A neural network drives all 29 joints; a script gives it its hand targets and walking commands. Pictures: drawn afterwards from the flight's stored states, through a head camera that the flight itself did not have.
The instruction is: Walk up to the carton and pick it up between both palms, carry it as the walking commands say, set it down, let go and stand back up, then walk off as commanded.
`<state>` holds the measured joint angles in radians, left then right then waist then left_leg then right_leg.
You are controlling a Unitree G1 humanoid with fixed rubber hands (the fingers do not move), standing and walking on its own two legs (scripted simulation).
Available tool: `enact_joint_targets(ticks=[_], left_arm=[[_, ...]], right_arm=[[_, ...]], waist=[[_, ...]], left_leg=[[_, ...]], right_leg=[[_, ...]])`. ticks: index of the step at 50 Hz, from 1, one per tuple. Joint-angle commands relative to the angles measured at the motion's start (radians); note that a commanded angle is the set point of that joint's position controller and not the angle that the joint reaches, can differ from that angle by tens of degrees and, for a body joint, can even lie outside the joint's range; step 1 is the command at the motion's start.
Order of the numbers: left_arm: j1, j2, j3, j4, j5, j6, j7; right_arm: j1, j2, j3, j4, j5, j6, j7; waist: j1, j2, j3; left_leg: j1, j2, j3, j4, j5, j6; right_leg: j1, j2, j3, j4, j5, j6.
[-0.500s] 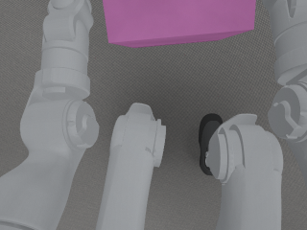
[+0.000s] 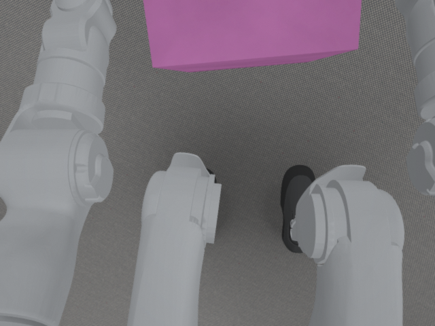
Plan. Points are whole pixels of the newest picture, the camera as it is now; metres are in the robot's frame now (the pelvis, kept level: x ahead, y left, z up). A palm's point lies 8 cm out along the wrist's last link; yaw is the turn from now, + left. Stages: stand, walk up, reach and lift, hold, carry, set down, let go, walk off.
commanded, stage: set down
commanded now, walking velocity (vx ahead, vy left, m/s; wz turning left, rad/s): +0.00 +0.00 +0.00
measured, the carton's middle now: out of the picture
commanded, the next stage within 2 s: let go in 1.36 s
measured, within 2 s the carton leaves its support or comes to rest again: neither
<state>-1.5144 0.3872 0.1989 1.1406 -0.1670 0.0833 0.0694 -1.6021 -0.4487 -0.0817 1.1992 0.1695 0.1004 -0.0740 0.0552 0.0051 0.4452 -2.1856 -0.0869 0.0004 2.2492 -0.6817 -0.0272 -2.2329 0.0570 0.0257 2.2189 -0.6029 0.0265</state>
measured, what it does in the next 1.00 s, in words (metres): rises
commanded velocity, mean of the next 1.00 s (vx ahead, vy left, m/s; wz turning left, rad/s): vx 0.00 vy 0.00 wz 0.00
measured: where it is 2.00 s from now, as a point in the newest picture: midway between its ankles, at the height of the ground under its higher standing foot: (245, 222)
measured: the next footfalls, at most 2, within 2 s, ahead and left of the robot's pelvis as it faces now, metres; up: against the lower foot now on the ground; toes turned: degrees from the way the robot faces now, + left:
none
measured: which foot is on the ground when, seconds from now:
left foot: down 0.00-1.00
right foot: down 0.00-1.00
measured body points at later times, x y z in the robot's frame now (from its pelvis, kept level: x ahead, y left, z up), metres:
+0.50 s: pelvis -0.01 +0.00 +0.08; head +0.35 +0.00 +0.35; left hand +0.57 +0.23 -0.04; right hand +0.60 -0.18 -0.04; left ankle +0.09 +0.11 -0.33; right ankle +0.11 -0.12 -0.33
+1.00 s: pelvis +0.02 +0.00 +0.22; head +0.36 +0.00 +0.51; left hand +0.57 +0.24 +0.12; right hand +0.61 -0.19 +0.11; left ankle +0.09 +0.11 -0.33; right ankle +0.10 -0.12 -0.33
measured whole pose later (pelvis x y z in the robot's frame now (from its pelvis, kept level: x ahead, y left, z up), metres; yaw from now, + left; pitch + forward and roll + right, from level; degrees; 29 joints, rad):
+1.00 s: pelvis +0.02 +0.00 +0.22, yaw +0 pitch +49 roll +1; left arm -1.26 0.35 0.36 0.86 -0.07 0.24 -0.01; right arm -1.36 -0.39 -0.24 0.92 0.02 0.27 -0.02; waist 0.06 -0.02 0.00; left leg -1.79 -0.06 -0.03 1.39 -0.44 -0.02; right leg -1.83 0.05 0.05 1.37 -0.39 0.01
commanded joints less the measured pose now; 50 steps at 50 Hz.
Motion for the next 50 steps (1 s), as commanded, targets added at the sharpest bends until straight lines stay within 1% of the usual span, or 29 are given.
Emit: enact_joint_targets(ticks=[1, 5, 7, 12, 17, 20, 24, 29, 36, 41, 50], left_arm=[[-0.275, 0.167, -0.003, -0.142, -0.021, -0.019, 0.007], [-0.262, 0.189, -0.015, -0.240, -0.044, 0.003, 0.020], [-0.232, 0.189, -0.016, -0.254, -0.048, 0.022, 0.024], [-0.183, 0.173, 0.017, -0.260, -0.013, 0.051, 0.022], [-0.169, 0.140, 0.056, -0.264, 0.026, 0.069, 0.004], [-0.171, 0.130, 0.075, -0.277, 0.043, 0.084, -0.007], [-0.162, 0.131, 0.100, -0.294, 0.062, 0.108, -0.017], [-0.129, 0.141, 0.128, -0.329, 0.078, 0.132, -0.030], [-0.080, 0.147, 0.146, -0.389, 0.076, 0.153, -0.048], [-0.033, 0.139, 0.157, -0.398, 0.081, 0.153, -0.063], [0.027, 0.112, 0.186, -0.394, 0.108, 0.134, -0.086]], right_arm=[[-0.300, -0.150, -0.008, -0.147, 0.008, -0.016, -0.013], [-0.304, -0.159, 0.006, -0.238, 0.029, 0.008, -0.025], [-0.284, -0.151, 0.008, -0.250, 0.034, 0.028, -0.028], [-0.240, -0.129, -0.019, -0.231, 0.010, 0.052, -0.013], [-0.210, -0.117, -0.066, -0.213, -0.036, 0.066, 0.002], [-0.206, -0.113, -0.090, -0.223, -0.057, 0.079, 0.008], [-0.199, -0.110, -0.110, -0.249, -0.077, 0.103, 0.015], [-0.175, -0.102, -0.128, -0.306, -0.097, 0.130, 0.024], [-0.129, -0.097, -0.141, -0.381, -0.116, 0.159, 0.032], [-0.084, -0.084, -0.146, -0.392, -0.127, 0.163, 0.042], [-0.019, -0.052, -0.171, -0.396, -0.158, 0.149, 0.061]], waist=[[0.013, -0.052, -1.282], [0.024, -0.069, -1.513], [0.030, -0.075, -1.571], [0.041, -0.059, -1.472], [0.022, -0.041, -1.405], [0.016, -0.038, -1.417], [0.024, -0.045, -1.459], [0.041, -0.065, -1.545], [0.041, -0.085, -1.630], [0.039, -0.085, -1.619], [0.044, -0.082, -1.586]], left_leg=[[0.458, 0.053, 0.004, -0.198, 0.519, -0.020], [0.548, 0.042, 0.028, -0.218, 0.560, -0.018], [0.576, 0.037, 0.038, -0.241, 0.552, -0.016], [0.556, 0.034, 0.040, -0.320, 0.492, -0.016], [0.535, 0.032, 0.044, -0.400, 0.450, -0.024], [0.543, 0.029, 0.051, -0.451, 0.431, -0.027], [0.568, 0.025, 0.062, -0.522, 0.421, -0.028], [0.610, 0.017, 0.073, -0.612, 0.461, -0.027], [0.686, 0.009, 0.078, -0.747, 0.538, -0.022], [0.744, 0.010, 0.069, -0.849, 0.590, -0.020], [0.859, 0.021, 0.058, -1.046, 0.668, -0.024]], right_leg=[[0.696, -0.018, -0.022, -0.083, 0.450, -0.008], [0.861, -0.010, -0.031, -0.099, 0.520, -0.011], [0.897, -0.005, -0.042, -0.121, 0.515, -0.013], [0.801, 0.004, -0.057, -0.203, 0.418, -0.020], [0.729, 0.009, -0.061, -0.293, 0.360, -0.021], [0.730, 0.011, -0.064, -0.350, 0.341, -0.019], [0.766, 0.015, -0.067, -0.427, 0.335, -0.016], [0.859, 0.021, -0.068, -0.517, 0.388, -0.008], [1.006, 0.025, -0.065, -0.644, 0.485, 0.001], [1.088, 0.024, -0.057, -0.742, 0.548, 0.002], [1.251, 0.017, -0.035, -0.938, 0.648, 0.004]])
